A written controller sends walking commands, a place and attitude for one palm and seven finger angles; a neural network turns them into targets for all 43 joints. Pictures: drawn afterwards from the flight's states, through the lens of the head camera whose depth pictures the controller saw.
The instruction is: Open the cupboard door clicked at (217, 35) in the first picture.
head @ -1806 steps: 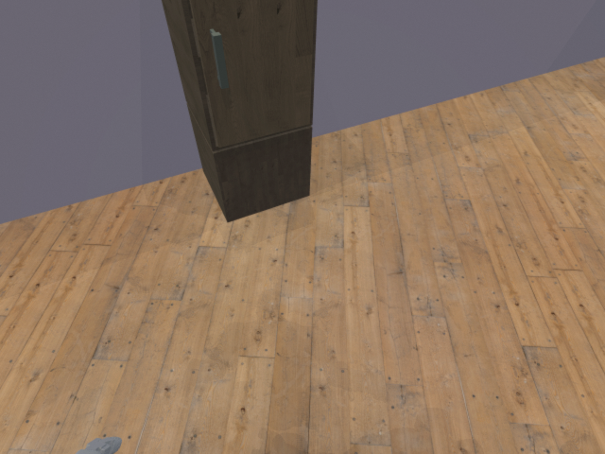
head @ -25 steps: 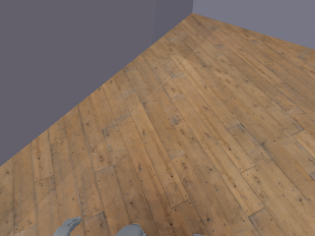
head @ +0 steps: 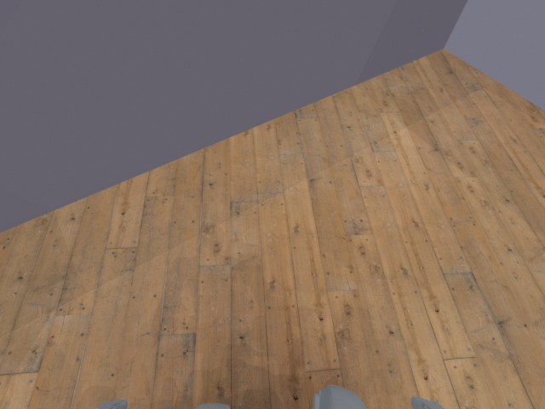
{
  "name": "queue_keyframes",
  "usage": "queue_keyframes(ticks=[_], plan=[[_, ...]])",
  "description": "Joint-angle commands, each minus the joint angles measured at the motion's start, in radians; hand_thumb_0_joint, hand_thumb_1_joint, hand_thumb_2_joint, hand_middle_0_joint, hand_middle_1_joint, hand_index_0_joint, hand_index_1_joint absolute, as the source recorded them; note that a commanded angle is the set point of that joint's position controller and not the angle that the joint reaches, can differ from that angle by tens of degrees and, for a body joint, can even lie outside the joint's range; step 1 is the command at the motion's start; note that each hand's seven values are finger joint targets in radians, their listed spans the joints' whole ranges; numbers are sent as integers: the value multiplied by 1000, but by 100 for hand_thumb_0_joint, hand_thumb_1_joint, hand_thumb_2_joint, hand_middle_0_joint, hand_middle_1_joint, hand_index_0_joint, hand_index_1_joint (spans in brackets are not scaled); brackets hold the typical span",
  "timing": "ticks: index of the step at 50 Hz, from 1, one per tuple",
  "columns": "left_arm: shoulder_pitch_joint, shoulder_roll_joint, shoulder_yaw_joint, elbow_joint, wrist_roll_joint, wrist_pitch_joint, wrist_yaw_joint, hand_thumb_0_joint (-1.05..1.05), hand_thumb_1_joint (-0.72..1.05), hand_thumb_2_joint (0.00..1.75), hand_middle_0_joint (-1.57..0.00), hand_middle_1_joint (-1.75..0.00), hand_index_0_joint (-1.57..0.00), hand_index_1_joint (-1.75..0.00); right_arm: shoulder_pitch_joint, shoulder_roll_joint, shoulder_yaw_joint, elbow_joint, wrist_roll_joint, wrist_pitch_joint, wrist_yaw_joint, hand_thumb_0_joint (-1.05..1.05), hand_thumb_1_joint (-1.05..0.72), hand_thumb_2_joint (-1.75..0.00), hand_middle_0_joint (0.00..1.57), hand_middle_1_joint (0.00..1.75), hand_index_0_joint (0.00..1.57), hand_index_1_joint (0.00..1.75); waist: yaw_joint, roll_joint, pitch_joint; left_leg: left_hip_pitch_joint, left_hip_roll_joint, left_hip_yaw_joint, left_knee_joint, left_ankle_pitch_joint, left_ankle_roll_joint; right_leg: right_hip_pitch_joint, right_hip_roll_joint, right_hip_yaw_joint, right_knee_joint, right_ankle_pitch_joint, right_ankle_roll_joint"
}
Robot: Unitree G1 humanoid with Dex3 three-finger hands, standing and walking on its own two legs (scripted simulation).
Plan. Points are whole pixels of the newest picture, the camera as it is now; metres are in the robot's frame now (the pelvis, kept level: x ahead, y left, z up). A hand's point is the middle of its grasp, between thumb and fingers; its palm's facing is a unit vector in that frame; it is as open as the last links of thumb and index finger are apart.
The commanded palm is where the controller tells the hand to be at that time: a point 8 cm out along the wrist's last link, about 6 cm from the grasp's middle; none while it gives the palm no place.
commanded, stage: turn to face it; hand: left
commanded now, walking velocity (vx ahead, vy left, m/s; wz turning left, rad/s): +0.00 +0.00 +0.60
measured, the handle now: out of the picture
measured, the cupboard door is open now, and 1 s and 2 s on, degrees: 43 43 43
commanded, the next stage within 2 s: none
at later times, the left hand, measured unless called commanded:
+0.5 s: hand out of the picture +0.01 +0.17 -0.17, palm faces +0.33 -0.92 -0.21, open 7.4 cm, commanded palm none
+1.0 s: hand out of the picture +0.02 +0.18 -0.15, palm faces +0.56 -0.77 -0.30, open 7.4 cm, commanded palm none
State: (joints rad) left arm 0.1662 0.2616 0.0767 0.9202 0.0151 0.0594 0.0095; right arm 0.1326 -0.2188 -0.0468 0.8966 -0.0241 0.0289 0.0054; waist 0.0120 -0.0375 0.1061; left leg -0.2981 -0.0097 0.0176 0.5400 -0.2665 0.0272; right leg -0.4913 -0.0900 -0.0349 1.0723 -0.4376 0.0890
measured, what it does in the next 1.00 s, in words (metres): steps on the spot, turning left: right foot, then left foot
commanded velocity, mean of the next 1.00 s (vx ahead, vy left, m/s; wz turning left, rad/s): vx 0.00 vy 0.00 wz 0.60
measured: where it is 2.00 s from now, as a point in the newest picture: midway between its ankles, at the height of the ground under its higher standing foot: outside the picture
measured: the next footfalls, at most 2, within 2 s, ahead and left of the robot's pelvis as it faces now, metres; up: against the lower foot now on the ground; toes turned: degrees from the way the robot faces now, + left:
right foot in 0.18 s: +0.06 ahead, -0.15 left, +0.00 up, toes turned +4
left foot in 0.52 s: +0.03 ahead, +0.09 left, +0.00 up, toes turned +25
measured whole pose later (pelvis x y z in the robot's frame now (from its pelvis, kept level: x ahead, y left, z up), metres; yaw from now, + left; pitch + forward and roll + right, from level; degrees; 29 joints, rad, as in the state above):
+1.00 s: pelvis +0.04 -0.06 +0.00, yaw +36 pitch +1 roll +1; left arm 0.13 0.21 0.04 0.85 0.02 0.01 0.02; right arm 0.18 -0.25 -0.08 0.93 -0.02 0.07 0.02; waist -0.03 0.04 0.10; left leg -0.48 -0.06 -0.09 0.92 -0.47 -0.03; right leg -0.27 -0.04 -0.06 0.58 -0.33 -0.01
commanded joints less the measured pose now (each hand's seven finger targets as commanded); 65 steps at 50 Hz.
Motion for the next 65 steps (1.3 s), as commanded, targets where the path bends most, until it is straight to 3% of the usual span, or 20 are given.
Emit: queue_keyframes(ticks=[1,7,9,14,20,24,25,26,27,34,44,45,46,47,50,59,62,63,64,65], plan=[[-31,56,8,-104,0,-29,0,0,90,90,-20,-30,-20,-30,48,-216,-65,-49,-4,-11,-15,0,-90,-90,20,30,20,30,-35,177,-157,131,237,-264,-185,324,137,6,23,19,-138,8,-4],[95,85,17,-91,-3,-54,10,0,90,90,-20,-30,-20,-30,-23,-200,-73,-76,7,5,-9,0,-90,-90,20,30,20,30,31,143,-173,-74,142,-288,-42,221,61,377,60,-5,-626,205,-28],[126,228,41,-98,19,-69,23,0,90,90,-20,-30,-20,-30,-20,-107,-60,-111,17,2,3,0,-90,-90,20,30,20,30,53,-269,-169,-311,-71,-41,390,-348,-67,474,-387,406,-822,348,-214],[11,104,5,-120,7,-70,31,0,90,90,-20,-30,-20,-30,-11,-98,-49,-55,10,29,19,0,-90,-90,20,30,20,30,-21,-182,-131,-282,40,-26,624,-199,-93,395,-233,59,-694,679,-206],[105,164,26,-80,14,-70,26,0,90,90,-20,-30,-20,-30,-89,-61,-28,-67,16,19,29,0,-90,-90,20,30,20,30,34,-166,-136,-161,14,85,253,-196,-85,472,-258,-19,-628,809,-196],[73,166,36,-77,4,-64,16,0,90,90,-20,-30,-20,-30,10,-102,-40,-54,10,6,25,0,-90,-90,20,30,20,30,-29,-105,-173,87,7,89,-43,10,-54,353,-247,-93,-460,673,-122],[67,136,34,-96,-4,-59,11,0,90,90,-20,-30,-20,-30,88,-179,-59,-40,4,-3,21,0,-90,-90,20,30,20,30,-75,79,-235,271,135,-69,-115,230,3,187,-191,-145,-276,462,-64],[30,58,10,-145,-9,-53,4,0,90,90,-20,-30,-20,-30,170,-296,-90,-33,-4,-5,13,0,-90,-90,20,30,20,30,-119,388,-244,375,422,-456,-153,646,172,-93,-41,-144,-29,-225,8],[-23,86,7,-165,6,-38,15,0,90,90,-20,-30,-20,-30,214,-301,-86,-12,-1,4,9,0,-90,-90,20,30,20,30,-130,252,-252,321,457,-444,-153,523,228,-102,-37,-19,70,-256,-16],[-11,65,14,-97,5,-28,-1,0,90,90,-20,-30,-20,-30,45,-211,-58,-59,0,-15,-19,0,-90,-90,20,30,20,30,-30,159,-163,131,234,-274,-202,285,132,-42,-1,38,6,26,-3],[58,81,14,-111,-4,-50,11,0,90,90,-20,-30,-20,-30,6,-206,-78,-69,5,6,-9,0,-90,-90,20,30,20,30,13,170,-184,-56,142,-367,-86,233,79,348,90,3,-580,171,-31],[101,130,27,-104,2,-60,19,0,90,90,-20,-30,-20,-30,0,-164,-72,-80,13,6,-5,0,-90,-90,20,30,20,30,38,52,-200,-180,75,-316,21,93,28,491,-28,117,-729,162,-61],[116,212,43,-105,17,-66,26,0,90,90,-20,-30,-20,-30,3,-101,-63,-100,18,4,0,0,-90,-90,20,30,20,30,46,-222,-181,-337,-77,-98,257,-231,-59,533,-306,392,-821,194,-171],[87,222,32,-117,13,-61,26,0,90,90,-20,-30,-20,-30,-9,-127,-65,-107,6,5,6,0,-90,-90,20,30,20,30,36,-198,-142,-316,-49,-86,494,-349,-59,390,-409,402,-821,281,-256],[-18,103,5,-135,2,-67,30,0,90,90,-20,-30,-20,-30,12,-116,-63,-49,4,27,15,0,-90,-90,20,30,20,30,-32,-178,-99,-317,24,-70,699,-189,-84,362,-240,138,-727,566,-216],[123,161,28,-72,15,-69,25,0,90,90,-20,-30,-20,-30,-97,-66,-28,-66,16,16,27,0,-90,-90,20,30,20,30,37,-181,-143,-149,5,83,211,-196,-80,500,-257,-17,-607,853,-192],[91,176,38,-74,2,-66,18,0,90,90,-20,-30,-20,-30,4,-101,-37,-46,11,5,21,0,-90,-90,20,30,20,30,-29,-131,-185,72,-15,103,-36,7,-54,401,-243,-91,-455,783,-127],[80,153,34,-88,-5,-62,12,0,90,90,-20,-30,-20,-30,73,-167,-53,-32,5,-3,19,0,-90,-90,20,30,20,30,-71,6,-234,268,81,1,-103,219,-11,242,-210,-135,-289,603,-76],[54,74,12,-128,-10,-57,4,0,90,90,-20,-30,-20,-30,146,-278,-85,-29,-2,-6,15,0,-90,-90,20,30,20,30,-110,331,-258,417,376,-396,-123,619,139,-58,-55,-156,-44,-116,0],[-18,76,4,-161,1,-41,13,0,90,90,-20,-30,-20,-30,207,-315,-87,-7,1,5,7,0,-90,-90,20,30,20,30,-130,260,-242,330,453,-437,-138,640,225,-91,-36,-34,62,-262,-15]])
